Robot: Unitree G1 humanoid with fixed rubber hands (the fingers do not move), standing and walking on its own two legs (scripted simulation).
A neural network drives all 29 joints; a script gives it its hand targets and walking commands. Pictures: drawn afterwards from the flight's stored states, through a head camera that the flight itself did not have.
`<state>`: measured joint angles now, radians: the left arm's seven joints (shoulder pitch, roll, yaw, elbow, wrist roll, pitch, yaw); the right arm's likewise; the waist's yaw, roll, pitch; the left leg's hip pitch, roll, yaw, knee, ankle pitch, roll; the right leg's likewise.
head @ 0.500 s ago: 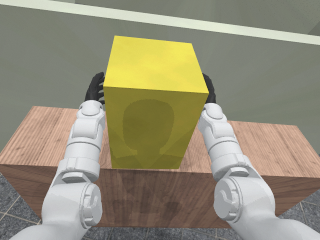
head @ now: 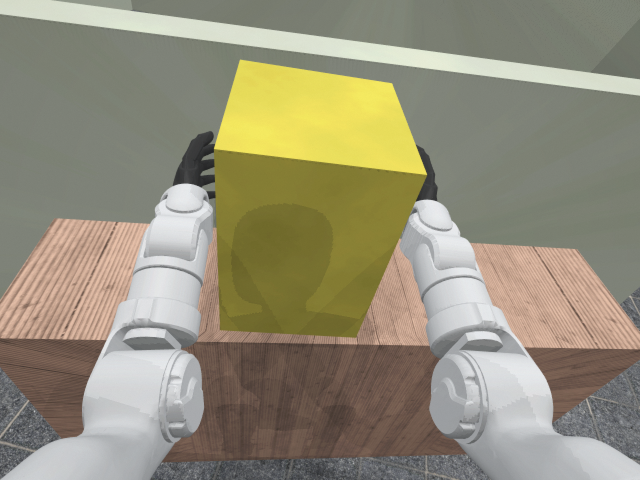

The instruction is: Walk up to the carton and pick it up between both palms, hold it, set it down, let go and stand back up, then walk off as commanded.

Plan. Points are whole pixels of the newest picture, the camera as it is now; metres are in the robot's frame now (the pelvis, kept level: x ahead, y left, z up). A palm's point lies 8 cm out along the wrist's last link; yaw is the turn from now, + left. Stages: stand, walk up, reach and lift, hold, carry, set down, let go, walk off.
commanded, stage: reach and lift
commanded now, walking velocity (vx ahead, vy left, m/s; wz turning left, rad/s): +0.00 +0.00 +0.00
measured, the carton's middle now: (303, 211) +0.43 +0.04 +0.14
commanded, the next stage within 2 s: hold in 0.68 s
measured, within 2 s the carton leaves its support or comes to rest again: neither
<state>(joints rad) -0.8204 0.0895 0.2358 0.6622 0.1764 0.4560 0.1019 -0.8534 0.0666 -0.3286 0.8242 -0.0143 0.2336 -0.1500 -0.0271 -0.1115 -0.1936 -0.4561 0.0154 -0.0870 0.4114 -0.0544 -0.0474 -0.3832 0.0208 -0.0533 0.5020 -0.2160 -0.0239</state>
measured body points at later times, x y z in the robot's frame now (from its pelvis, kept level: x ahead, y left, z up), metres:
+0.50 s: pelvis +0.00 +0.00 +0.00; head -0.03 +0.05 +0.45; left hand +0.42 +0.19 +0.19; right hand +0.42 -0.10 +0.20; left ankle +0.09 +0.14 -0.73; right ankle +0.02 -0.10 -0.73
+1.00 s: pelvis +0.00 +0.00 +0.00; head -0.04 +0.04 +0.45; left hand +0.41 +0.18 +0.21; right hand +0.41 -0.11 +0.23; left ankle +0.09 +0.14 -0.73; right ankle +0.02 -0.10 -0.73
